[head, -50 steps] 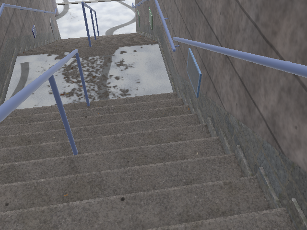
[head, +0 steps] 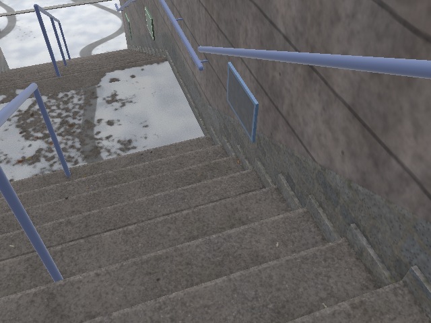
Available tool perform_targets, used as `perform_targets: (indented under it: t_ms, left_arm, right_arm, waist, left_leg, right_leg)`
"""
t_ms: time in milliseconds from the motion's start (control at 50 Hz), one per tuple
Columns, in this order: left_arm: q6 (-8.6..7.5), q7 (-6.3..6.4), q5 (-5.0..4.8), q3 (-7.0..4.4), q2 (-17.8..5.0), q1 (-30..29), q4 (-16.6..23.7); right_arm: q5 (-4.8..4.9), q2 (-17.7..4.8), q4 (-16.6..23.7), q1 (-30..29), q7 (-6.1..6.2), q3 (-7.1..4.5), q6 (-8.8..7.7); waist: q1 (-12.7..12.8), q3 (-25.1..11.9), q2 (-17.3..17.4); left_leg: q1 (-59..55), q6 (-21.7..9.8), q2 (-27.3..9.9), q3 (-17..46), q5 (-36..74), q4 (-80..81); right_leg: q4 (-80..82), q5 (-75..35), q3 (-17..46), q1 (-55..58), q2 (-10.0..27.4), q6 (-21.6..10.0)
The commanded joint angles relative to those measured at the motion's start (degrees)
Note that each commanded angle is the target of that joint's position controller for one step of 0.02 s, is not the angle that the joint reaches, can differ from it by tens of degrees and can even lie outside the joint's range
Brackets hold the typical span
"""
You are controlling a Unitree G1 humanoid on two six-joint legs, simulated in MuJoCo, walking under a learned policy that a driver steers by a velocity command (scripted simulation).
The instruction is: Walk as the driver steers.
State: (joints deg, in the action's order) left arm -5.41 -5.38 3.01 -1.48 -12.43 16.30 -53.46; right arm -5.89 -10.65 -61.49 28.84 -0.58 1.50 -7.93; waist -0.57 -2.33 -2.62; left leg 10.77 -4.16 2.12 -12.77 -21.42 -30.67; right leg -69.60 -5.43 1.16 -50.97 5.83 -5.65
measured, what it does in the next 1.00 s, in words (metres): goes down, turning left: right foot, then left foot 0.17 m lower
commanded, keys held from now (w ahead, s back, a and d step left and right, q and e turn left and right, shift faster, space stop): w+e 0.12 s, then w+q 0.42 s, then q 0.46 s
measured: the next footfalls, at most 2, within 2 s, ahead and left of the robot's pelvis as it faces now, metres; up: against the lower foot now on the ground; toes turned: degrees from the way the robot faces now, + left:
right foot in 0.26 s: +0.18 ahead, -0.16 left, +0.00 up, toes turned -12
left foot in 0.64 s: +0.39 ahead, +0.09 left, -0.17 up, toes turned +8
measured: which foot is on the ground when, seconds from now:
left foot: down 0.00-0.30, up 0.32-0.62, down 0.64-1.00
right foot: up 0.00-0.24, down 0.26-0.66, up 0.68-1.00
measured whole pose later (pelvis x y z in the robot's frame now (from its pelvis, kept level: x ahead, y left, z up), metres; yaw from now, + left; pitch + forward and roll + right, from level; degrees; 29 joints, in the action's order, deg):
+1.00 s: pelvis +0.38 -0.01 -0.19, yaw +15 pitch +3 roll +0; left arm -3.7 0.7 3.0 -1.6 -11.9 7.9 -43.3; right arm -3.3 -11.8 -49.7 18.7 -2.2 -1.6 -6.3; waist -2.6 -2.4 1.1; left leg 24.9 -4.1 6.0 4.8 -24.7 -46.7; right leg -59.1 19.9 -0.4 -33.9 1.3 5.1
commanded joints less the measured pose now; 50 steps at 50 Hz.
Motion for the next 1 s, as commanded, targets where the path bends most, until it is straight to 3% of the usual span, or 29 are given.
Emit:
perform_targets:
  t_ms: [20,80,160,220,260,280,300,320,340,360,400,440,480,520,580,620,640,660,680,700,720,740,760,780,840,880,940,980,1000]
  left_arm:
    - [-0.12,-0.83,0.69,0.01,0.0,3.2,1.5]
    - [0.51,-0.87,0.85,-0.37,-1.7,0.9,2.7]
    - [0.35,-0.13,1.38,0.04,-0.9,-6.1,7.1]
    - [0.34,1.09,0.90,-0.27,-2.1,-12.0,11.0]
    - [0.05,1.98,1.26,-0.84,-3.5,-8.6,10.8]
    - [1.44,4.47,-2.48,-0.80,-2.4,1.9,3.2]
    - [1.50,5.58,-3.21,-2.39,-7.9,14.5,-1.0]
    - [-0.30,4.46,0.80,-2.28,-9.3,32.7,-5.6]
    - [-1.63,4.41,3.21,-3.59,-10.9,33.9,-7.4]
    - [-1.59,4.15,2.39,-3.62,-10.0,26.0,-8.4]
    - [-0.30,4.48,0.55,0.66,2.5,11.0,-5.0]
    - [-1.03,5.50,1.61,2.65,4.5,-0.8,1.5]
    - [-3.11,6.64,4.21,2.92,1.5,-5.7,3.7]
    - [-3.27,6.15,3.43,2.44,-1.8,3.8,0.0]
    - [-1.04,5.78,1.65,2.43,-3.6,12.3,-3.3]
    - [0.98,4.77,1.37,1.38,-7.1,11.8,-4.2]
    - [1.92,3.53,2.22,0.24,-9.9,9.4,-4.5]
    - [2.15,1.60,2.73,0.90,-3.4,17.5,-5.0]
    - [1.50,-0.08,0.40,2.11,0.4,18.7,-3.0]
    - [0.40,-0.13,-1.44,1.57,-1.9,6.2,2.0]
    - [-0.77,1.05,-2.49,0.25,-6.1,-2.4,7.3]
    - [-1.28,2.77,-2.84,-0.33,-7.2,-2.5,10.6]
    - [-1.19,4.45,-2.28,0.23,-5.2,-0.6,9.4]
    - [-0.85,5.71,-0.26,0.82,-2.8,2.2,7.2]
    - [0.65,5.84,1.59,-0.34,-2.5,2.7,6.5]
    - [1.20,4.76,0.88,-0.79,-2.6,2.4,6.9]
    - [0.99,5.69,2.03,-2.48,-5.6,8.0,7.9]
    - [1.94,6.91,-0.81,-1.50,-4.4,-8.9,14.2]
    - [2.40,7.20,-2.17,-0.55,-3.1,-13.9,15.7]
  right_arm:
    - [-1.02,-6.3,-1.1,3.9,0.16,-0.22,-1.20]
    - [-0.87,-4.9,-1.4,3.2,-0.14,-0.03,-0.42]
    - [-1.18,-4.5,-6.6,13.8,1.13,0.29,0.32]
    - [-0.08,-7.5,-6.0,12.5,0.41,-1.03,0.74]
    - [0.49,-10.7,-3.7,7.2,-1.00,-2.82,0.70]
    - [6.98,-12.0,-2.6,3.2,1.07,-4.62,2.81]
    - [7.99,-9.6,-1.4,4.5,1.02,-4.68,3.18]
    - [-0.03,-2.5,3.9,0.3,-4.71,-2.57,1.59]
    - [4.05,-4.6,11.5,-13.3,-5.71,-4.21,0.11]
    - [5.15,-2.6,14.1,-20.2,-4.85,-4.48,0.37]
    - [0.55,0.5,10.9,-10.1,-3.52,-3.99,2.22]
    - [-2.13,4.0,6.6,-0.3,-3.46,-3.06,3.55]
    - [-0.94,3.4,5.0,0.1,-3.20,-3.14,3.52]
    - [1.41,-2.8,7.4,-8.0,-2.50,-4.82,3.44]
    - [-0.68,-4.4,9.9,-17.7,-1.87,-4.91,3.97]
    - [0.28,-6.2,6.1,-10.6,-0.97,-5.83,3.69]
    - [1.84,-9.4,2.7,-0.2,-0.61,-7.44,3.01]
    - [1.14,-18.6,0.4,9.4,-0.79,-10.38,3.00]
    - [1.17,-21.7,0.1,12.6,-1.64,-10.69,2.71]
    - [0.86,-19.8,0.7,12.0,-1.95,-10.64,1.99]
    - [1.56,-16.7,3.7,5.0,-2.13,-9.35,1.34]
    - [3.94,-14.5,7.1,-1.9,-2.64,-8.12,1.11]
    - [2.92,-6.9,6.8,-7.3,-3.00,-5.15,0.97]
    - [2.29,-4.3,9.0,-11.4,-2.80,-3.84,0.85]
    - [3.62,-9.0,12.6,-12.7,-1.66,-4.23,0.63]
    - [2.09,-11.5,14.0,-12.5,-1.69,-4.77,1.03]
    - [0.28,-12.1,17.5,-14.7,-2.00,-4.81,0.96]
    - [4.08,-13.5,14.0,-4.2,-1.00,-6.72,0.91]
    - [4.50,-12.7,12.4,0.3,-0.42,-7.05,1.30]
  waist:
    - [3.3,4.0,6.2]
    - [2.9,5.6,4.2]
    - [-0.4,8.8,5.2]
    - [-1.4,8.4,7.6]
    - [1.6,6.4,7.8]
    - [6.2,5.6,4.4]
    - [9.0,0.4,-3.3]
    - [13.6,-20.2,-12.1]
    - [16.9,-5.5,-1.8]
    - [12.8,7.4,2.4]
    - [2.7,5.0,4.0]
    - [-4.4,6.5,-0.1]
    - [-4.5,3.9,0.6]
    - [-0.9,6.2,-0.5]
    - [3.1,10.8,-0.4]
    - [0.5,10.6,2.4]
    - [-4.9,7.8,6.4]
    - [-5.8,-5.6,19.5]
    - [-6.0,-16.6,18.5]
    - [-10.4,-10.7,10.7]
    - [-9.3,-6.7,6.4]
    - [-5.0,-4.8,8.1]
    - [-0.5,0.7,2.4]
    - [2.5,4.1,0.0]
    - [4.2,0.7,5.6]
    - [4.2,-1.3,7.0]
    - [6.3,-2.0,6.4]
    - [-2.5,0.6,5.4]
    - [-6.3,-0.9,8.5]
  left_leg:
    - [-0.2,-5.8,-21.4,13.2,45.9,8.6]
    - [-1.9,-4.0,-20.9,10.4,45.2,5.8]
    - [-8.0,-4.5,-19.8,9.3,46.8,2.4]
    - [-8.1,-7.7,-19.5,10.4,53.6,-0.5]
    - [0.7,-9.4,-18.2,8.4,58.9,-4.0]
    - [0.9,-6.5,-14.8,5.3,69.1,-18.7]
    - [21.6,-1.9,-10.4,5.7,49.6,-36.8]
    - [37.5,0.0,-1.3,8.7,-17.6,-57.6]
    - [47.9,-2.7,1.1,19.5,-16.2,-51.8]
    - [47.9,-3.9,-3.3,20.5,-11.2,-46.4]
    - [35.6,-5.5,-7.8,18.0,-2.5,-40.3]
    - [14.1,-5.6,-5.7,14.4,21.7,-29.5]
    - [0.4,-1.7,-5.5,13.3,51.6,-15.4]
    - [1.0,2.1,-4.3,11.2,47.4,-10.8]
    - [6.1,1.7,-6.7,11.4,39.1,1.3]
    - [-1.8,0.8,-6.7,10.1,42.8,13.2]
    - [-14.0,0.1,-2.9,5.7,49.7,17.8]
    - [-34.4,-10.7,-9.5,12.9,80.2,0.8]
    - [-47.3,-20.1,-19.0,26.3,89.4,-5.6]
    - [-45.1,-20.6,-21.6,29.9,89.7,-4.3]
    - [-36.6,-18.9,-22.8,29.7,75.1,-3.4]
    - [-26.6,-21.5,-26.3,37.6,58.1,-1.0]
    - [-8.3,-19.2,-27.7,38.4,49.5,1.3]
    - [6.0,-17.4,-22.3,31.4,46.7,5.6]
    - [20.9,-17.2,-12.5,25.0,44.7,6.1]
    - [23.0,-14.6,-10.0,24.8,47.7,1.7]
    - [26.5,-12.9,-10.5,29.8,48.0,-8.7]
    - [5.8,-16.7,-16.3,41.6,45.9,-5.4]
    - [-3.1,-17.4,-17.7,48.6,40.3,-5.5]
  right_leg:
    - [4.7,-5.0,7.7,-1.8,1.8,0.2]
    - [2.6,-1.2,5.1,-1.4,0.4,-0.3]
    - [2.3,9.6,0.2,-2.9,-1.0,0.0]
    - [8.2,20.4,-3.5,2.8,-2.7,1.4]
    - [14.8,26.7,-7.8,21.8,-5.9,2.0]
    - [26.3,21.9,-9.4,33.8,-9.2,0.4]
    - [28.1,-8.3,0.7,58.9,-0.8,-2.8]
    - [35.6,-9.8,20.7,84.9,14.6,-18.3]
    - [40.6,-0.9,29.3,71.0,16.7,-17.3]
    - [40.6,8.2,23.7,54.6,18.2,-14.7]
    - [37.5,15.6,11.1,35.0,14.4,-11.7]
    - [36.8,24.4,-1.9,11.0,5.4,-6.2]
    - [31.8,35.3,-8.6,2.0,4.2,-0.2]
    - [28.8,38.7,-7.0,6.0,6.9,0.4]
    - [22.6,38.1,-0.6,19.3,12.8,1.5]
    - [11.6,33.9,-0.8,24.8,11.8,3.8]
    - [-0.9,27.2,-7.0,23.4,7.3,4.7]
    - [-29.5,39.2,-10.7,15.1,-0.7,8.6]
    - [-48.8,54.8,-7.7,2.9,-4.6,9.8]
    - [-53.2,55.6,-4.3,-10.2,-4.1,9.5]
    - [-46.3,53.4,-2.1,-14.9,-0.9,9.0]
    - [-42.9,49.7,2.4,-17.4,0.4,9.5]
    - [-29.8,37.1,9.1,-11.6,4.8,8.1]
    - [-15.7,26.6,8.3,-0.7,6.1,7.2]
    - [4.5,9.0,-0.1,18.6,1.1,9.0]
    - [6.0,10.8,-3.7,24.2,-2.0,9.5]
    - [-2.4,15.3,-4.5,30.8,-4.6,10.5]
    - [16.3,36.8,-0.2,11.7,-4.7,11.8]
    - [20.5,35.5,2.3,6.5,-4.7,11.7]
